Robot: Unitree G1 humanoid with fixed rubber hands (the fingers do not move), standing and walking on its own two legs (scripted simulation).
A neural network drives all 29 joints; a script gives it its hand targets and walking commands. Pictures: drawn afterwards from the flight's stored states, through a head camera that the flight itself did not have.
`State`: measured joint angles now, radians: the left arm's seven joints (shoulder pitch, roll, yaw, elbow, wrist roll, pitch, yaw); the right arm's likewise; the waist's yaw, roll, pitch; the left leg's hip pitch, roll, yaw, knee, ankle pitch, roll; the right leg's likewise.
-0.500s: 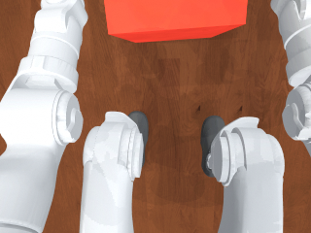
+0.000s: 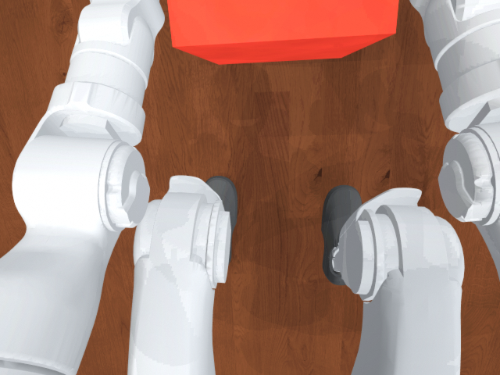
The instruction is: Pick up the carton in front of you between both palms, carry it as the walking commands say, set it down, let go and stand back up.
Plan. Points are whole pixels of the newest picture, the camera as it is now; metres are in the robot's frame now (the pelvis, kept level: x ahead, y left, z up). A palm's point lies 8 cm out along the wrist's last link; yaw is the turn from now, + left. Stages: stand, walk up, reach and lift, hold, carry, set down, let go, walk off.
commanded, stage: reach and lift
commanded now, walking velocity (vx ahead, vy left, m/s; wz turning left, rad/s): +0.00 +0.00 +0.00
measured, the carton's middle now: out of the picture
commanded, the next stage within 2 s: none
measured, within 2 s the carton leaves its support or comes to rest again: leaves its support in 0.36 s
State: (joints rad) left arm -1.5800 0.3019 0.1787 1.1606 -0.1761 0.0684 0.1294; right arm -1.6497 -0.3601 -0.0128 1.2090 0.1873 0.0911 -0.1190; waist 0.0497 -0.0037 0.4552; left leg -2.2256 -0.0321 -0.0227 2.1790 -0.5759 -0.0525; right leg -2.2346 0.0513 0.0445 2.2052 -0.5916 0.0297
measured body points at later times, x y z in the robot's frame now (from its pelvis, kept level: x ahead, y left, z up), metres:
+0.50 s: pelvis +0.01 +0.00 +0.02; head +0.35 +0.00 +0.30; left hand +0.55 +0.17 -0.11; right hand +0.57 -0.13 -0.11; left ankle +0.12 +0.14 -0.34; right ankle +0.11 -0.13 -0.34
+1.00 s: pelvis +0.00 +0.00 +0.13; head +0.27 +0.00 +0.49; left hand +0.51 +0.16 +0.07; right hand +0.52 -0.14 +0.07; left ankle +0.12 +0.14 -0.34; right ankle +0.11 -0.13 -0.34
